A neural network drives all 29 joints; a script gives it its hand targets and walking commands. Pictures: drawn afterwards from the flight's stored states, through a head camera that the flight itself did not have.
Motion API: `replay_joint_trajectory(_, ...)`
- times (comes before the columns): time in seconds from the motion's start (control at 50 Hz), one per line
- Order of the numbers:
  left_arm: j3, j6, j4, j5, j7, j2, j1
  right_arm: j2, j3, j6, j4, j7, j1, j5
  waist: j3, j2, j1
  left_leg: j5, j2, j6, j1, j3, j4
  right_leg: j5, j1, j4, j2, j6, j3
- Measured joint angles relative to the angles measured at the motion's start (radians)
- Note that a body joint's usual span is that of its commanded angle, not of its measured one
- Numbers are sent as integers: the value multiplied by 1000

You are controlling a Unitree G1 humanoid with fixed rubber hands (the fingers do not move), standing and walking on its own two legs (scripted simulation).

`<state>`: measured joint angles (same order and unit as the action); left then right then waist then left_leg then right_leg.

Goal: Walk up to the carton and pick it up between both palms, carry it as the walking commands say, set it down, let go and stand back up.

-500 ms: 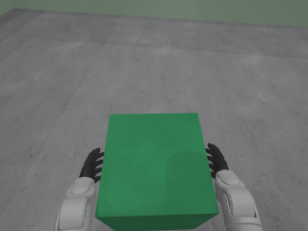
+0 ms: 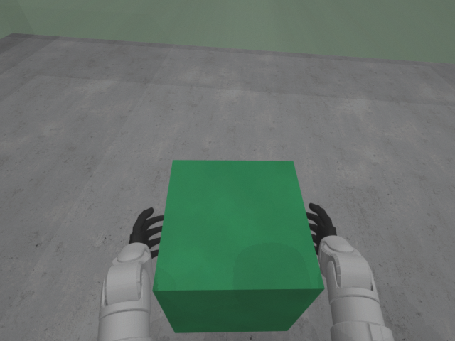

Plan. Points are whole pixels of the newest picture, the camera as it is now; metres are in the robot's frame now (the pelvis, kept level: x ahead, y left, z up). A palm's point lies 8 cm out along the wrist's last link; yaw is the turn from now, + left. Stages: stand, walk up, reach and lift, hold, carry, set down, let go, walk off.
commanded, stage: set down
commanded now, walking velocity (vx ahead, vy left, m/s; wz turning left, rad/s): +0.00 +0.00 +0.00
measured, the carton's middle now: (232, 249) +0.32 +0.01 -0.04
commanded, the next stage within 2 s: none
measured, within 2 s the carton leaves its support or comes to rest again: neither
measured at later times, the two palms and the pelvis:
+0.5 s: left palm (154, 249) +0.31 +0.17 -0.03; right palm (315, 245) +0.34 -0.16 -0.03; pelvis +0.00 +0.00 -0.01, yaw -1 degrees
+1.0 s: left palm (159, 259) +0.33 +0.18 -0.12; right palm (300, 252) +0.37 -0.15 -0.11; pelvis -0.02 -0.01 -0.07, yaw +0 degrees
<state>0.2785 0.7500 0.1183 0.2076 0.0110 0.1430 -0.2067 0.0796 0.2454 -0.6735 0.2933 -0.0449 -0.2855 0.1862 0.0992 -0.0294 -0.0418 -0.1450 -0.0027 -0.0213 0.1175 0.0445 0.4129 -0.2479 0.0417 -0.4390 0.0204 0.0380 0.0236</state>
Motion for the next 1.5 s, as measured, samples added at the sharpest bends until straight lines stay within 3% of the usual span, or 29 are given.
replay_joint_trajectory(0.12, 60, -58, 126, 52, 10, 18, -93, 0, 74, 74, 127, -37, -76, 61, 9, -12, -28, -13, 2, -3, 30, 28, 26, -16, 52, -52, 1, -2, -30)
replay_joint_trajectory(0.28, 113, -160, 214, 103, 35, 30, -135, 17, 156, 177, 222, -67, -127, 128, -3, -13, -17, -23, -1, -2, 112, 18, 57, -30, 129, -82, -3, -4, -21)
replay_joint_trajectory(0.7, 140, -401, 263, 97, 73, 4, -160, 35, 157, 358, 222, -38, -165, 100, -74, 4, 0, -72, 17, 8, 583, -17, 274, -85, 584, -287, 13, 7, 15)
replay_joint_trajectory(1.5, 218, -381, 320, 65, 31, -31, -492, -63, 225, 352, 315, -40, -498, 57, -231, -6, 4, -188, 33, -3, 1386, -13, 802, -216, 1390, -834, 12, 2, 18)
